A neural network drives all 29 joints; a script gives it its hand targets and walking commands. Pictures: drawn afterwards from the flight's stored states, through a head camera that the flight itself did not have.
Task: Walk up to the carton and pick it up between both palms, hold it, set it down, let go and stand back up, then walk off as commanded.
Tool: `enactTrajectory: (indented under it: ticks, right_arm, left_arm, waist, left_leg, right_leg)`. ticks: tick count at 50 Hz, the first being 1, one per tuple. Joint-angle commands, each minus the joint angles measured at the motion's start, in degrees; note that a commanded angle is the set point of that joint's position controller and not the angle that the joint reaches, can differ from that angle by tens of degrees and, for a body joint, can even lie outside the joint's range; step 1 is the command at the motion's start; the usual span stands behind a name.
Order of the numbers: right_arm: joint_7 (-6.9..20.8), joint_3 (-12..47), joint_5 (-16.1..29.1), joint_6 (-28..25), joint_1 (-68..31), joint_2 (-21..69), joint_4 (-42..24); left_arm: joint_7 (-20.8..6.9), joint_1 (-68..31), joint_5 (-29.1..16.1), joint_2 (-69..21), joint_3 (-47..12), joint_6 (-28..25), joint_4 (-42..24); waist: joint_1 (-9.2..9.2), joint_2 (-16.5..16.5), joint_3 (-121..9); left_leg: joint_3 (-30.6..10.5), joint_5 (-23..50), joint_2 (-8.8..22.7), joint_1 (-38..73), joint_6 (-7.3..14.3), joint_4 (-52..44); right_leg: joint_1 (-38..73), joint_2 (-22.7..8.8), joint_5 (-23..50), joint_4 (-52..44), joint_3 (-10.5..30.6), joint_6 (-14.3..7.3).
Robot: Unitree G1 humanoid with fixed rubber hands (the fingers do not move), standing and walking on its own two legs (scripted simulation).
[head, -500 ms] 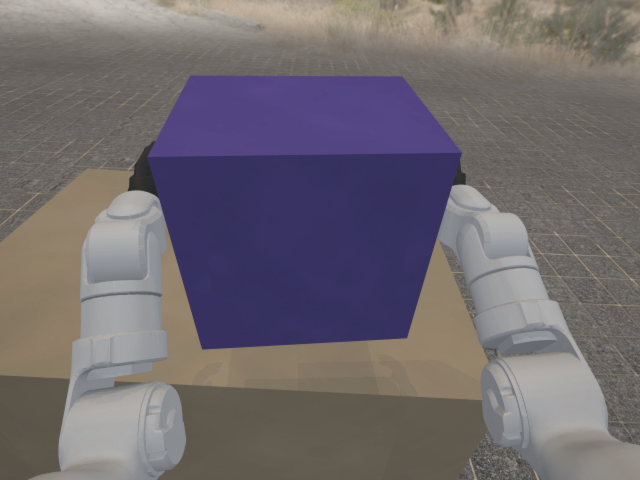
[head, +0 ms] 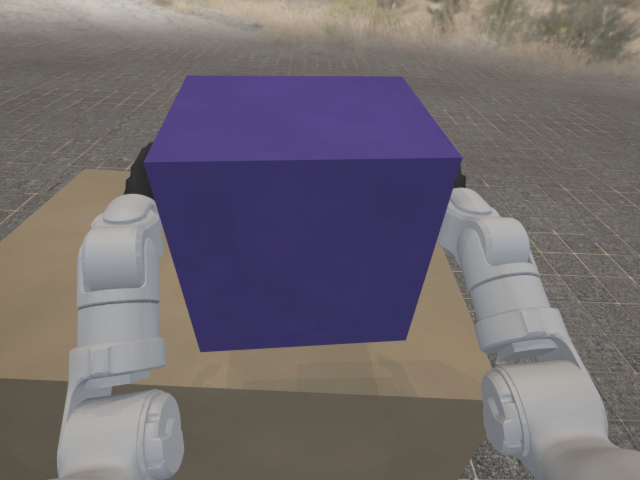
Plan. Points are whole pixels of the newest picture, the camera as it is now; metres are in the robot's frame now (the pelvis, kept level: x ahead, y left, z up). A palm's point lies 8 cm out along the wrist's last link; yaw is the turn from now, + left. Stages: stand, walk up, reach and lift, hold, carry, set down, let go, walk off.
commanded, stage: hold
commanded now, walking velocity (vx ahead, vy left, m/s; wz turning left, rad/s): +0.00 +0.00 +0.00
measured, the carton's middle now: (301, 214) +0.38 +0.01 +0.22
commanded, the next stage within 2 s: none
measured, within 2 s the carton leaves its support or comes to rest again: neither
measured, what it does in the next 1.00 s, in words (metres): stands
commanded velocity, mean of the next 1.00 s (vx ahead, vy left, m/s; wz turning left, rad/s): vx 0.00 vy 0.00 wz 0.00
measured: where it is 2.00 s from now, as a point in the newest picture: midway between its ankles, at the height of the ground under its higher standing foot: outside the picture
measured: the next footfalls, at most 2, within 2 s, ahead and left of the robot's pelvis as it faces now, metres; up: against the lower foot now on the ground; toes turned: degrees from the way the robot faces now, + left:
none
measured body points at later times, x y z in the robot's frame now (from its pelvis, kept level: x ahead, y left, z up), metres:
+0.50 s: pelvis +0.00 +0.00 +0.00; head -0.08 +0.02 +0.44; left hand +0.37 +0.19 +0.24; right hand +0.38 -0.17 +0.25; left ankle +0.01 +0.12 -0.75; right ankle +0.01 -0.09 -0.75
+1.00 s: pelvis +0.00 +0.00 +0.00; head -0.08 +0.02 +0.44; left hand +0.37 +0.19 +0.24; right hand +0.38 -0.17 +0.25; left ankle +0.01 +0.12 -0.75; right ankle +0.01 -0.09 -0.75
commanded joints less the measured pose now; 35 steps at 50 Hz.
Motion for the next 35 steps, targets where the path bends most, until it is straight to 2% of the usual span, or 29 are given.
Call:
enactTrajectory:
  ticks: [1,2,3,6,7,9,12,13,14,15,16,17,18,19,21,22,23,24,25,27,29,31,32,33,34,35]
  right_arm:
    - [9.13,17.98,9.94,-3.62,-50.73,34.35,-20.13]
    - [9.20,17.86,10.37,-3.78,-52.57,34.23,-21.43]
    - [9.21,17.36,9.45,-3.52,-51.25,34.17,-20.29]
    - [9.46,16.90,9.60,-3.66,-52.53,33.99,-19.77]
    - [9.56,16.98,9.88,-3.93,-52.27,34.33,-20.85]
    - [9.59,17.73,10.13,-4.11,-53.25,34.64,-22.37]
    - [9.78,17.10,9.68,-3.64,-52.81,34.40,-19.35]
    - [9.90,16.60,9.09,-3.68,-52.40,34.27,-18.04]
    - [10.21,16.08,8.95,-3.67,-52.77,33.91,-16.78]
    - [10.12,16.08,8.64,-3.78,-52.13,34.48,-17.22]
    - [9.80,16.10,8.55,-3.90,-53.07,34.54,-18.26]
    - [9.56,16.54,9.09,-4.18,-53.56,35.45,-20.11]
    - [9.32,17.40,9.42,-4.22,-54.40,35.93,-21.00]
    - [9.40,17.02,9.19,-4.22,-54.14,35.30,-20.33]
    - [9.48,16.92,9.57,-3.87,-52.98,34.85,-18.88]
    - [9.42,16.70,9.08,-3.71,-52.68,34.86,-17.69]
    - [9.58,17.48,9.57,-4.05,-52.91,35.44,-19.47]
    - [9.23,16.96,9.55,-3.69,-51.62,34.99,-18.14]
    - [9.16,17.18,9.86,-3.89,-53.21,35.16,-19.45]
    - [9.13,16.99,9.15,-3.65,-53.01,35.89,-17.98]
    - [9.16,16.65,9.09,-3.98,-54.45,35.34,-18.89]
    - [9.27,17.57,9.73,-4.21,-55.04,36.70,-20.39]
    - [9.18,17.68,9.76,-4.26,-54.93,36.43,-20.51]
    - [8.89,18.00,9.82,-4.14,-54.05,37.23,-20.78]
    - [8.75,17.65,9.61,-4.07,-54.10,36.43,-21.08]
    - [8.71,17.61,9.59,-4.00,-53.10,36.21,-19.87]
  left_arm:
    - [-7.30,-48.91,-11.23,-31.17,-25.42,-5.16,-11.64]
    - [-7.39,-48.76,-10.83,-31.17,-24.99,-5.17,-10.55]
    - [-7.61,-47.87,-10.92,-30.59,-24.65,-4.97,-9.28]
    - [-7.53,-49.47,-11.03,-31.48,-25.58,-5.07,-9.21]
    - [-7.25,-50.78,-12.41,-32.39,-27.15,-5.60,-12.57]
    - [-7.01,-49.80,-11.98,-31.83,-26.70,-5.38,-12.12]
    - [-6.86,-50.92,-11.61,-31.48,-25.68,-5.48,-10.36]
    - [-6.85,-50.86,-11.49,-32.16,-25.74,-5.42,-9.25]
    - [-6.80,-50.52,-10.62,-31.52,-24.61,-5.21,-8.04]
    - [-7.13,-50.31,-11.46,-31.65,-25.69,-5.41,-8.78]
    - [-7.36,-49.41,-11.54,-31.23,-24.98,-5.34,-7.16]
    - [-7.51,-50.92,-12.48,-32.24,-26.40,-5.80,-9.56]
    - [-7.59,-49.58,-12.03,-31.52,-25.31,-5.70,-8.45]
    - [-7.44,-49.53,-11.58,-31.20,-24.58,-5.83,-7.44]
    - [-7.15,-51.39,-12.07,-31.45,-24.99,-6.11,-9.48]
    - [-7.35,-50.87,-11.64,-31.35,-24.59,-5.98,-7.84]
    - [-7.26,-50.48,-12.00,-32.11,-25.37,-6.10,-9.73]
    - [-7.47,-49.86,-11.36,-31.08,-24.61,-5.72,-8.87]
    - [-7.66,-50.30,-11.23,-30.76,-24.11,-5.80,-8.19]
    - [-7.98,-50.09,-11.01,-30.48,-23.43,-5.70,-6.88]
    - [-7.97,-51.24,-11.07,-31.07,-24.17,-5.91,-6.74]
    - [-7.54,-52.37,-12.43,-31.01,-24.99,-6.58,-9.65]
    - [-7.49,-50.96,-12.02,-31.22,-24.62,-6.25,-8.32]
    - [-7.62,-51.64,-12.66,-30.37,-24.54,-6.55,-9.68]
    - [-7.61,-51.82,-12.84,-31.12,-25.02,-6.59,-9.13]
    - [-7.59,-52.11,-12.61,-31.52,-25.41,-6.67,-10.25]
  waist:
    - [0.10,4.93,-22.24]
    - [0.59,4.13,-23.76]
    - [0.24,3.21,-20.82]
    - [-0.25,4.62,-21.39]
    - [-0.59,5.58,-24.78]
    - [0.07,5.09,-25.09]
    - [0.43,4.97,-22.56]
    - [-0.07,5.14,-21.34]
    - [0.68,4.68,-20.33]
    - [-0.17,4.54,-21.04]
    - [-0.09,4.02,-21.44]
    - [-0.63,4.18,-23.84]
    - [-0.05,2.89,-24.05]
    - [0.10,2.93,-23.20]
    - [0.02,4.58,-24.72]
    - [-0.10,4.44,-22.43]
    - [0.26,4.60,-24.41]
    - [-0.27,4.12,-22.77]
    - [0.31,3.67,-23.23]
    - [0.34,2.68,-21.19]
    - [0.14,4.18,-22.77]
    - [0.44,3.67,-25.26]
    - [0.66,3.41,-24.64]
    - [0.69,3.02,-26.02]
    - [0.01,3.00,-25.84]
    - [-0.58,4.73,-25.36]
  left_leg:
    - [1.12,16.51,-2.07,4.70,-1.43,-2.16]
    - [1.07,15.40,-2.02,4.84,-0.99,-2.35]
    - [1.42,13.83,-2.00,3.80,-0.82,-2.86]
    - [1.15,13.20,-1.90,3.33,-1.14,-2.96]
    - [1.03,15.74,-1.63,4.68,-1.72,-2.30]
    - [1.26,16.95,-2.13,5.86,-1.38,-1.65]
    - [1.14,14.32,-1.90,4.15,-1.25,-2.61]
    - [1.15,13.03,-1.72,3.41,-1.33,-3.10]
    - [1.02,11.53,-1.51,2.91,-1.02,-3.73]
    - [1.40,11.49,-1.68,3.23,-1.18,-3.43]
    - [1.49,10.93,-1.96,2.54,-0.56,-3.47]
    - [1.55,12.60,-2.02,3.30,-0.71,-3.02]
    - [1.70,13.64,-2.49,3.61,-0.22,-2.60]
    - [1.35,13.13,-2.26,3.21,-0.20,-2.91]
    - [1.20,13.66,-2.17,3.72,-0.78,-2.75]
    - [1.20,12.81,-2.06,2.97,-0.69,-3.27]
    - [1.37,14.98,-2.10,3.80,-0.86,-2.53]
    - [1.31,14.75,-2.15,3.71,-0.94,-2.72]
    - [1.53,13.16,-2.31,3.55,-0.51,-2.87]
    - [1.58,11.03,-2.42,1.85,-0.08,-3.49]
    - [1.48,10.50,-2.44,2.07,-0.46,-3.45]
    - [1.48,12.37,-2.52,2.66,-0.22,-2.93]
    - [1.48,12.94,-2.55,2.87,-0.13,-2.83]
    - [1.59,13.30,-2.87,2.76,-0.13,-2.56]
    - [1.51,12.67,-2.60,2.82,-0.36,-2.66]
    - [1.53,13.20,-2.61,3.14,-0.75,-2.71]
  right_leg:
    - [8.52,0.26,15.82,-0.24,1.36,3.82]
    - [9.24,0.25,15.12,-0.29,1.48,3.93]
    - [8.87,-0.01,15.00,-0.59,1.36,4.11]
    - [8.39,0.16,12.77,-0.67,1.53,3.58]
    - [8.99,0.24,14.22,-0.20,1.61,3.45]
    - [8.50,0.41,15.88,-0.41,1.23,3.80]
    - [7.68,0.22,12.89,-0.71,1.29,3.64]
    - [7.34,0.36,11.04,-1.10,1.50,3.24]
    - [7.20,0.39,9.86,-1.01,1.29,3.18]
    - [7.30,-0.09,11.38,-0.86,1.53,3.48]
    - [8.14,-0.47,12.53,-0.95,1.87,3.67]
    - [9.23,-0.57,14.79,-0.56,1.89,4.08]
    - [9.86,-0.26,16.16,-0.76,1.86,4.30]
    - [9.43,-0.18,15.95,-0.71,1.77,4.27]
    - [8.89,0.04,15.09,-0.45,1.79,4.00]
    - [8.72,-0.21,14.17,-0.63,1.87,3.91]
    - [9.36,0.02,16.67,0.01,1.71,3.94]
    - [9.63,-0.22,16.49,-0.45,1.84,4.05]
    - [9.64,-0.31,15.33,-0.75,1.70,4.26]
    - [9.45,-0.44,13.62,-0.94,1.87,4.40]
    - [9.30,-0.63,13.22,-0.68,1.87,4.32]
    - [10.15,-0.66,15.68,-0.31,2.09,4.37]
    - [10.04,-0.44,16.12,-0.37,2.02,4.57]
    - [10.86,-0.54,17.84,-0.18,2.10,4.74]
    - [10.35,-0.40,17.54,0.04,1.95,4.80]
    - [10.11,-0.66,18.10,0.11,1.93,4.71]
